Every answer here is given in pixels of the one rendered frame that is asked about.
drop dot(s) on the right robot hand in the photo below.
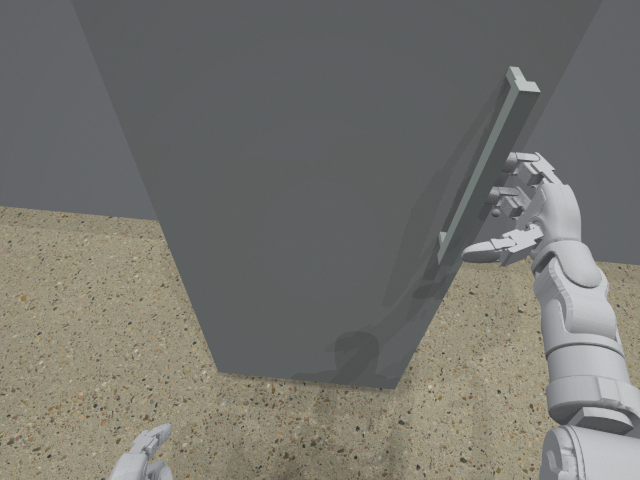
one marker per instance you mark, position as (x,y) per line
(553,210)

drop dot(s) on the left robot hand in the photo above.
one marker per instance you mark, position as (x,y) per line
(134,464)

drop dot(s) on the right robot forearm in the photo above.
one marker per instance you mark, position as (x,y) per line
(589,382)

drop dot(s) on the handle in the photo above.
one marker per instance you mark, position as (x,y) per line
(513,116)

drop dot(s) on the robot right upper arm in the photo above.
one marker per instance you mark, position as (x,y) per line
(576,453)

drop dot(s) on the fridge door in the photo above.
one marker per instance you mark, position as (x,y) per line
(302,157)

